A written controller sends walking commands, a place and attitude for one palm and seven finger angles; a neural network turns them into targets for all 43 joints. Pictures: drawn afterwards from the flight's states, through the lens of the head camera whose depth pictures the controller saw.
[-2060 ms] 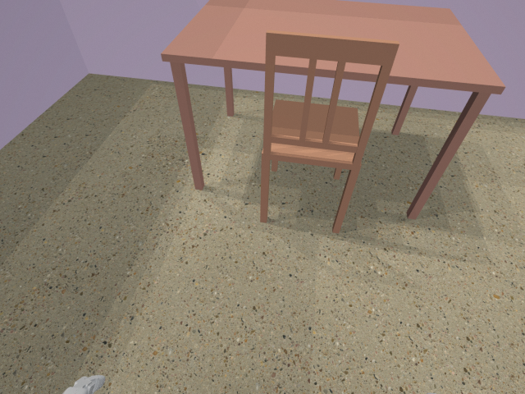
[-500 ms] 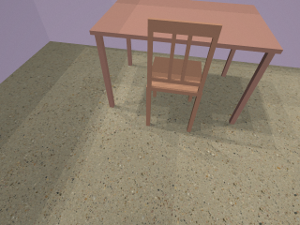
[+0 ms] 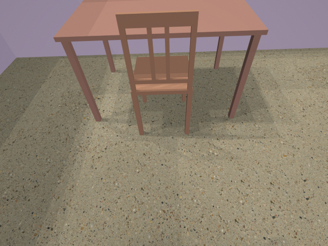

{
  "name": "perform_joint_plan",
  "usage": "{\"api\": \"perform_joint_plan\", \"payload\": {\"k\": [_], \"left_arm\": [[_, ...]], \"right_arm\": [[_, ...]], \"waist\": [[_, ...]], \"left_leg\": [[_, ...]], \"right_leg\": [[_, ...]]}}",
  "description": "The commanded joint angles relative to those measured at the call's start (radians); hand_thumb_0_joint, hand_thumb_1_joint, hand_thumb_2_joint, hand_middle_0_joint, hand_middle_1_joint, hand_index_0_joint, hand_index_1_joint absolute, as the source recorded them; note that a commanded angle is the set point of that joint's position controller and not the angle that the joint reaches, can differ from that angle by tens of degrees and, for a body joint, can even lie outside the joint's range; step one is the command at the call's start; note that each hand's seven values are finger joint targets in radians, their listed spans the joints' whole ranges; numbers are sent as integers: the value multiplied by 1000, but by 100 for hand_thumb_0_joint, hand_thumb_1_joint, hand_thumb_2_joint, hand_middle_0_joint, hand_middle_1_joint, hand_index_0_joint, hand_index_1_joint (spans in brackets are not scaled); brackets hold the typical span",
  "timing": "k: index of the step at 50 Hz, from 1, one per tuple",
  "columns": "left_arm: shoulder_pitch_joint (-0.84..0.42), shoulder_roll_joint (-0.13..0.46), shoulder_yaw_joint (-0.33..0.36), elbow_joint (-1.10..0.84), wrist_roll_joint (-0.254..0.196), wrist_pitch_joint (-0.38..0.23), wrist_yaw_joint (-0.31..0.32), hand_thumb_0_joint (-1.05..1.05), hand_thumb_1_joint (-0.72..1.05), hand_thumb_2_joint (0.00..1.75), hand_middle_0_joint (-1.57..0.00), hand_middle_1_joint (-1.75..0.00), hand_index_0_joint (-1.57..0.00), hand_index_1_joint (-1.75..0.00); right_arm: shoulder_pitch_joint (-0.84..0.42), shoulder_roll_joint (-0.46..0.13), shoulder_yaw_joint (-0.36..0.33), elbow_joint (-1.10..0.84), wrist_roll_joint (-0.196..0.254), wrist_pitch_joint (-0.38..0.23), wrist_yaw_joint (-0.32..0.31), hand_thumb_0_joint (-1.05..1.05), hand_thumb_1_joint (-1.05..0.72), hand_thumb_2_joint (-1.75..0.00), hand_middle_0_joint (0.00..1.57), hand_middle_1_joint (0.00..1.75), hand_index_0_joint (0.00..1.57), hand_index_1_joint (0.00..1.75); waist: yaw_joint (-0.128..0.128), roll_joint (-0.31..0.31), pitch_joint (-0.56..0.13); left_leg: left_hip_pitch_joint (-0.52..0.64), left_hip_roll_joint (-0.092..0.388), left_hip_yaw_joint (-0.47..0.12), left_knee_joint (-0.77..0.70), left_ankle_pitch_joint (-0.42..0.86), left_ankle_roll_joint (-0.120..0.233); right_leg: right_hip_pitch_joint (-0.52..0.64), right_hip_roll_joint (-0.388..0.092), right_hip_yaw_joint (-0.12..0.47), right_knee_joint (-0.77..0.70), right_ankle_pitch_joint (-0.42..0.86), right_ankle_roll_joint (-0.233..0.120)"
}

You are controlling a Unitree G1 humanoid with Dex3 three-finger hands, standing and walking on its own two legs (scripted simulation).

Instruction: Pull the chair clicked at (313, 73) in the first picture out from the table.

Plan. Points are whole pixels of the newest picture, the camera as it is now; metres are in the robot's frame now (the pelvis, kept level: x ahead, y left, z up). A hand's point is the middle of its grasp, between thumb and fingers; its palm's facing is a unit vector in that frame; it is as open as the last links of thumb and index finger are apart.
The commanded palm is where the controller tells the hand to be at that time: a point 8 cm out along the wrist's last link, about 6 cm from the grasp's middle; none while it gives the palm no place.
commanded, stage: walk to a spot facing it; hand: left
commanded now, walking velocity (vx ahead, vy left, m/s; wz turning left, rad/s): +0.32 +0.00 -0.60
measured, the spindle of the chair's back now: (151, 55) +1.01 +0.17 -0.08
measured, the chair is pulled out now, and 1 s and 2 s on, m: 0.00 0.00 0.00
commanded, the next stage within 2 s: none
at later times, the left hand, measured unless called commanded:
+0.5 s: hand out of the picture +0.09 +0.20 -0.14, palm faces -0.05 -0.98 -0.21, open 7.4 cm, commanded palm none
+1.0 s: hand (128, 144) +0.48 +0.20 -0.15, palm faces -0.45 -0.87 -0.19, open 7.4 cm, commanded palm none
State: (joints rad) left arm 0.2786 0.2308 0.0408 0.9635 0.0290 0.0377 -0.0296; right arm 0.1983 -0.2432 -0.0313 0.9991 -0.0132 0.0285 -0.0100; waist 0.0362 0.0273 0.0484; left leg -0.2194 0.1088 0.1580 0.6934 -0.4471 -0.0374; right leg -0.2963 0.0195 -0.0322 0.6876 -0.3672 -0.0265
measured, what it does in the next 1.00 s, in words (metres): walks ahead, turning right: left foot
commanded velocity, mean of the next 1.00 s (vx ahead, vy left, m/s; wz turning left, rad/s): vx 0.16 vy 0.00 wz -0.54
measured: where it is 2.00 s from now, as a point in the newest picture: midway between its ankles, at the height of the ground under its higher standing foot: (164, 233)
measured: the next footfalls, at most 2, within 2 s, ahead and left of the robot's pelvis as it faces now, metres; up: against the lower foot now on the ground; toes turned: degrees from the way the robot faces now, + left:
left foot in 0.58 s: +0.35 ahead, +0.11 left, +0.00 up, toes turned -11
right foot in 1.24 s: +0.27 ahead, -0.08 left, +0.00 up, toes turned -47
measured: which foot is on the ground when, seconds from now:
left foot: up 0.00-0.56, down 0.58-1.00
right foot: down 0.00-0.60, up 0.62-1.00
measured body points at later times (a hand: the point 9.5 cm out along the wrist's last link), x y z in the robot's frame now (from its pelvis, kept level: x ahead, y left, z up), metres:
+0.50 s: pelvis +0.15 +0.02 +0.02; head +0.16 +0.01 +0.47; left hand +0.09 +0.25 -0.12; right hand +0.23 -0.24 -0.12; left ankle +0.26 +0.13 -0.67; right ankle +0.01 -0.07 -0.72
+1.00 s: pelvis +0.29 +0.07 +0.02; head +0.32 +0.08 +0.47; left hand +0.51 +0.24 -0.13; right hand +0.17 -0.15 -0.12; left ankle +0.31 +0.12 -0.72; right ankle +0.26 -0.09 -0.64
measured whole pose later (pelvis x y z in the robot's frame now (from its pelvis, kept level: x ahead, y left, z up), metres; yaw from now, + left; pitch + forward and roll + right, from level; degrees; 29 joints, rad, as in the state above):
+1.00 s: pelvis +0.29 +0.07 +0.02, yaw -30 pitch -1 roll -1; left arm 0.17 0.23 0.10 0.90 0.03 0.07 -0.02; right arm 0.33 -0.18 -0.03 0.98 -0.01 -0.03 -0.04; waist -0.01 -0.04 0.06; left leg -0.15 0.05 0.33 0.47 -0.30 0.09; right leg -0.59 -0.08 -0.02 1.09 -0.23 0.07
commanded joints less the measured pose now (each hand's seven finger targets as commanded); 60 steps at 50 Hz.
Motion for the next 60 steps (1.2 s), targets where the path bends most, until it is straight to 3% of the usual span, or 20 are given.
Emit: {"api": "perform_joint_plan", "payload": {"k": [1, 2, 4, 8, 12, 18, 24, 25, 27, 28, 29, 30, 31, 33, 35, 37, 46, 55, 57, 60], "left_arm": [[206, 258, 67, -36, -12, -50, 42, 0, 90, 90, -20, -30, -20, -30], [171, 219, 63, -43, -14, -59, 42, 0, 90, 90, -20, -30, -20, -30], [107, 157, 43, -62, -14, -80, 36, 0, 90, 90, -20, -30, -20, -30], [181, 119, 41, -26, -16, -105, 33, 0, 90, 90, -20, -30, -20, -30], [250, 94, 37, 7, -14, -115, 37, 0, 90, 90, -20, -30, -20, -30], [314, 74, 36, 40, -4, -121, 53, 0, 90, 90, -20, -30, -20, -30], [295, 100, 43, 46, 6, -112, 71, 0, 90, 90, -20, -30, -20, -30], [273, 105, 45, 41, 5, -109, 71, 0, 90, 90, -20, -30, -20, -30], [197, 131, 56, 24, -2, -109, 68, 0, 90, 90, -20, -30, -20, -30], [194, 113, 64, 18, -12, -110, 61, 0, 90, 90, -20, -30, -20, -30], [245, 50, 65, 10, -32, -106, 48, 0, 90, 90, -20, -30, -20, -30], [249, 33, 57, -3, -33, -107, 43, 0, 90, 90, -20, -30, -20, -30], [221, 47, 61, -11, -23, -97, 44, 0, 90, 90, -20, -30, -20, -30], [156, 31, 61, -12, -3, -71, 29, 0, 90, 90, -20, -30, -20, -30], [168, 9, 60, -10, 0, -37, 8, 0, 90, 90, -20, -30, -20, -30], [172, -5, 62, -13, -6, -13, 8, 0, 90, 90, -20, -30, -20, -30], [-46, 7, 59, -99, 1, 22, 3, 0, 90, 90, -20, -30, -20, -30], [-212, 5, 41, -153, -4, 12, 6, 0, 90, 90, -20, -30, -20, -30], [-222, 9, 39, -161, -4, 5, 10, 0, 90, 90, -20, -30, -20, -30], [-147, 29, 47, -152, -6, -17, 17, 0, 90, 90, -20, -30, -20, -30]], "right_arm": [[-166, -142, -41, -178, -8, -42, 14, 0, -90, -90, 20, 30, 20, 30], [-171, -136, -45, -164, -6, -46, 17, 0, -90, -90, 20, 30, 20, 30], [-94, -119, -48, -130, -13, -54, 23, 0, -90, -90, 20, 30, 20, 30], [-45, -67, -50, -110, -14, -50, 26, 0, -90, -90, 20, 30, 20, 30], [-74, -53, -49, -129, -13, -53, 26, 0, -90, -90, 20, 30, 20, 30], [-189, -37, -44, -178, -11, -66, 27, 0, -90, -90, 20, 30, 20, 30], [-247, -9, -32, -216, 3, -86, 31, 0, -90, -90, 20, 30, 20, 30], [-224, -8, -33, -215, 7, -90, 28, 0, -90, -90, 20, 30, 20, 30], [6, -41, -42, -149, 8, -99, 7, 0, -90, -90, 20, 30, 20, 30], [180, -96, -53, -99, 4, -101, -10, 0, -90, -90, 20, 30, 20, 30], [297, -223, -80, -73, -10, -106, -20, 0, -90, -90, 20, 30, 20, 30], [316, -236, -69, -69, -1, -97, -20, 0, -90, -90, 20, 30, 20, 30], [227, -190, -55, -96, 2, -87, -18, 0, -90, -90, 20, 30, 20, 30], [75, -69, -21, -119, 0, -101, -21, 0, -90, -90, 20, 30, 20, 30], [51, -14, -4, -111, -1, -108, -24, 0, -90, -90, 20, 30, 20, 30], [54, -18, -9, -106, 1, -106, -31, 0, -90, -90, 20, 30, 20, 30], [149, -66, -28, -83, -4, -82, -31, 0, -90, -90, 20, 30, 20, 30], [230, -93, -46, -49, -17, -53, -24, 0, -90, -90, 20, 30, 20, 30], [249, -97, -50, -42, -17, -47, -20, 0, -90, -90, 20, 30, 20, 30], [241, -117, -59, -52, -11, -44, -12, 0, -90, -90, 20, 30, 20, 30]], "waist": [[76, -271, 81], [57, -204, 110], [-5, -80, 73], [-20, -88, 24], [-1, -127, 2], [34, -135, 38], [42, -166, 50], [26, -182, 49], [-89, -153, -32], [-148, -110, -131], [-158, 184, -270], [-126, 248, -285], [-90, 118, -171], [-23, 107, 5], [11, 133, 27], [21, 106, -9], [-32, 54, -14], [-100, 111, -11], [-106, 130, -18], [-60, 113, -93]], "left_leg": [[-546, -26, -180, 487, -54, 14], [-532, -10, -171, 517, 25, 14], [-473, 11, -180, 483, 165, -4], [-476, 4, -158, 452, 280, -28], [-541, 3, -160, 411, 317, -37], [-619, 7, -149, 314, 279, -39], [-455, -40, -117, 75, 166, -6], [-360, -57, -108, 13, 151, 6], [2, -107, -83, -152, 251, 29], [272, -51, -133, -186, 334, 40], [510, 272, -494, -209, 493, 129], [444, 424, -707, -344, 609, 198], [285, 414, -637, -374, 580, 238], [-12, 315, -441, -433, 442, 187], [-87, 218, -222, -420, 581, 140], [-76, 201, -127, -400, 675, 144], [117, 232, -42, -382, 717, 169], [204, 280, 46, -304, 764, 171], [211, 294, 62, -264, 829, 159], [211, 291, 120, -109, 955, 108]], "right_leg": [[174, -360, 699, -587, -307, -180], [125, -332, 689, -584, -307, -166], [109, -269, 516, -536, -144, -162], [162, -195, 367, -505, 124, -138], [248, -182, 364, -494, 202, -135], [346, -216, 427, -469, 359, -181], [357, -207, 411, -384, 644, -160], [308, -199, 407, -357, 701, -148], [161, -132, 345, -166, 807, -102], [35, -70, 308, 22, 667, -71], [-181, 80, 168, 361, 110, -9], [-263, 82, 143, 611, -195, 5], [-261, 2, 149, 684, -162, 5], [-262, -56, 100, 716, -39, 26], [-216, -78, 68, 653, 42, 40], [-212, -79, 52, 637, 72, 51], [-355, -112, 21, 449, 149, 90], [-243, -94, -66, 155, 2, 64], [-203, -75, -85, 110, -35, 49], [-44, -40, -106, -67, 29, 17]]}}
